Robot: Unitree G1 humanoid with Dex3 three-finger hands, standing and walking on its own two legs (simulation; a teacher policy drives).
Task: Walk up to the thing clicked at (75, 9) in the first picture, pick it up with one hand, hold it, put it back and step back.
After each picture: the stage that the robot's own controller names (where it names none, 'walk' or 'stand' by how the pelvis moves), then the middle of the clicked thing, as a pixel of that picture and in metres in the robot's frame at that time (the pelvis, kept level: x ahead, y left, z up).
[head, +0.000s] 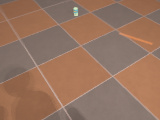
stand; (75, 11) +2.22 +0.20 -0.72
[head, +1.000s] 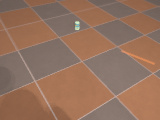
walk; (77, 25) +2.09 +0.15 -0.70
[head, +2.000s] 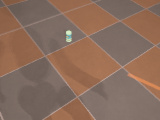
walk; (68, 36) +1.42 +0.16 -0.71
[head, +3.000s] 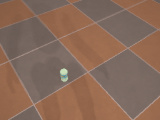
walk; (64, 75) +0.88 +0.19 -0.71
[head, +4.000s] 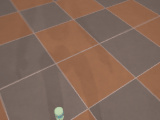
walk; (59, 113) +0.53 +0.19 -0.71
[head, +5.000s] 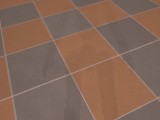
stand; out of the picture +0.42 +0.19 -0.70
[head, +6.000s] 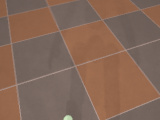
walk; out of the picture +0.43 +0.16 -0.71
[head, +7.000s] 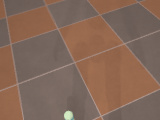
stand; (69, 117) +0.45 +0.20 -0.70
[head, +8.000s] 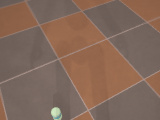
walk; (56, 114) +0.45 +0.23 -0.68
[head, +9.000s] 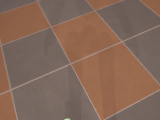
stand; out of the picture +0.34 +0.19 -0.70
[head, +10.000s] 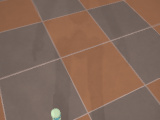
walk; (56, 115) +0.43 +0.18 -0.70
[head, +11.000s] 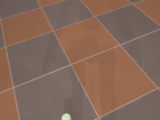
walk; out of the picture +0.43 +0.22 -0.71
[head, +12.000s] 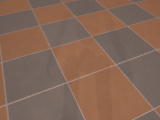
stand; out of the picture +0.39 +0.19 -0.71
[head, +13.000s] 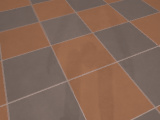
stand; out of the picture +0.36 +0.20 -0.72
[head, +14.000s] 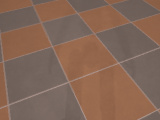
stand; out of the picture +0.35 +0.21 -0.72
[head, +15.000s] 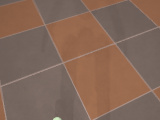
go down; out of the picture +0.37 +0.20 -0.70
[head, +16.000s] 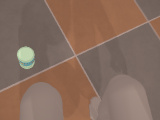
go down; (26, 58) +0.47 +0.19 -0.30
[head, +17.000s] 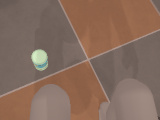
close in; (40, 60) +0.47 +0.17 -0.31
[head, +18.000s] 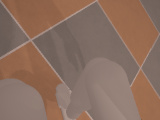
close in; out of the picture +0.47 +0.21 -0.24
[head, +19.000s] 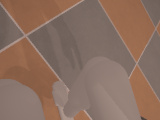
close; out of the picture +0.45 +0.22 -0.24
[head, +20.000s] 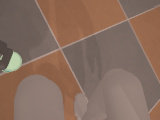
lift; (9, 62) +0.40 +0.19 -0.26
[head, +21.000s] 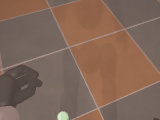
close; (63, 117) +0.36 +0.15 -0.57
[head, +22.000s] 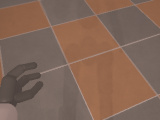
go down; out of the picture +0.34 +0.16 -0.67
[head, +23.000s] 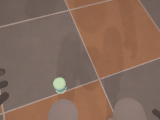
walk; (60, 85) +0.43 +0.15 -0.43
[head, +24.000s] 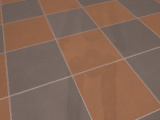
stand; out of the picture +0.33 +0.15 -0.66
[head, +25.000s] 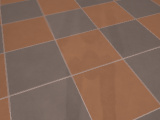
stand; out of the picture +0.34 +0.14 -0.66
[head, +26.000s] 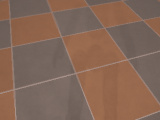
stand; out of the picture +0.35 +0.14 -0.69
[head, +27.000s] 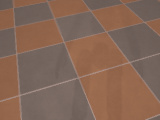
stand; out of the picture +0.35 +0.16 -0.72
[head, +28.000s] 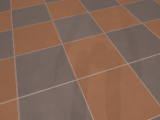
stand; out of the picture +0.33 +0.16 -0.72
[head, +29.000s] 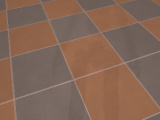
walk; out of the picture +0.33 +0.18 -0.72
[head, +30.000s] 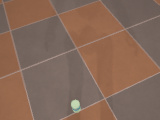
walk; (76, 106) +0.47 +0.14 -0.71
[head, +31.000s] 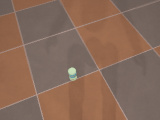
walk; (72, 74) +0.74 +0.16 -0.69
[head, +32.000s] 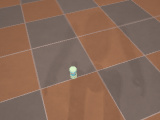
stand; (73, 72) +0.95 +0.16 -0.70
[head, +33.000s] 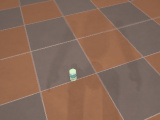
stand; (73, 75) +0.95 +0.16 -0.73
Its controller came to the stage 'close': yes
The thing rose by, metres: 0.00
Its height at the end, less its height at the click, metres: +0.00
